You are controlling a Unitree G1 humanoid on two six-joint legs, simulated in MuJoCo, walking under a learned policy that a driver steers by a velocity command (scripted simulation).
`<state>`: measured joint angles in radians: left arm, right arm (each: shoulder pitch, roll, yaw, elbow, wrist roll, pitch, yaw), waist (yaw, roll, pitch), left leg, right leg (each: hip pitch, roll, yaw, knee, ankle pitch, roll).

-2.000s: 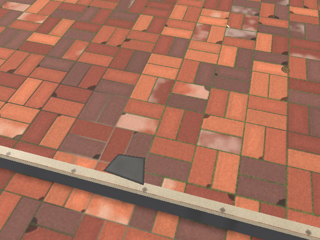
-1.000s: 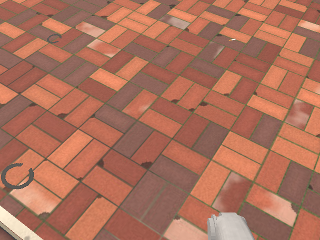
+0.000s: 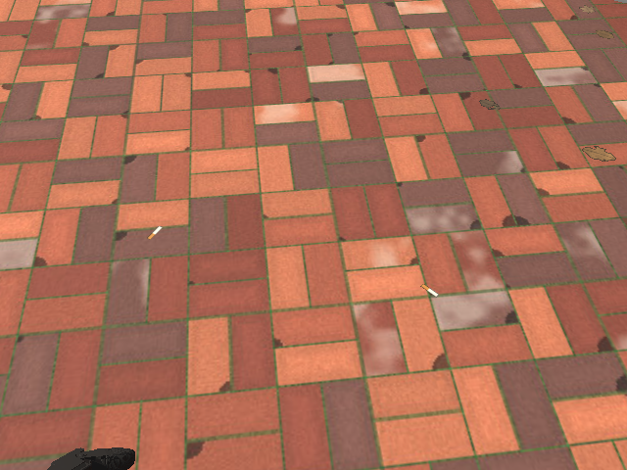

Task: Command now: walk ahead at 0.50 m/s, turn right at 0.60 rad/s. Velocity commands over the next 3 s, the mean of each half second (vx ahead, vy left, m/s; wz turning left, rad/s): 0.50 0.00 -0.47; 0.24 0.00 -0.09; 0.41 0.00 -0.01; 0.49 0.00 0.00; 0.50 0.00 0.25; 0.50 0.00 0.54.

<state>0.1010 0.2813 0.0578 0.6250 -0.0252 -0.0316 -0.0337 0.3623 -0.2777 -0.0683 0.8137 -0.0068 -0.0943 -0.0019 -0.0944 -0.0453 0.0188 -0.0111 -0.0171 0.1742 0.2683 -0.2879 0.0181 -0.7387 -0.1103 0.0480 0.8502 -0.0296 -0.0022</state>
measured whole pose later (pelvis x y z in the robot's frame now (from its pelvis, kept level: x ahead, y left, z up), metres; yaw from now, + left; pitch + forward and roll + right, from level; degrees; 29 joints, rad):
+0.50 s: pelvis +0.29 -0.06 +0.00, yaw -13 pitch +2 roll -1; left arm 0.32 0.26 0.06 0.73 -0.01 -0.06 -0.01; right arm 0.10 -0.28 -0.04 0.70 0.00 -0.09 0.01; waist 0.06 0.05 0.02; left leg -0.69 0.11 -0.05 0.70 0.04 -0.05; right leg -0.12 0.10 0.07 0.33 -0.24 -0.08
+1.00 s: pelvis +0.47 -0.06 -0.01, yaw -15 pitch +1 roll +1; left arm 0.24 0.25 0.05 0.77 0.01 0.01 0.02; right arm 0.19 -0.23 -0.03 0.79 0.01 -0.01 0.01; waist -0.01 0.00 -0.02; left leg -0.34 -0.03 0.04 0.50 -0.19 0.04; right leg -0.32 -0.03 0.01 0.59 -0.33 -0.02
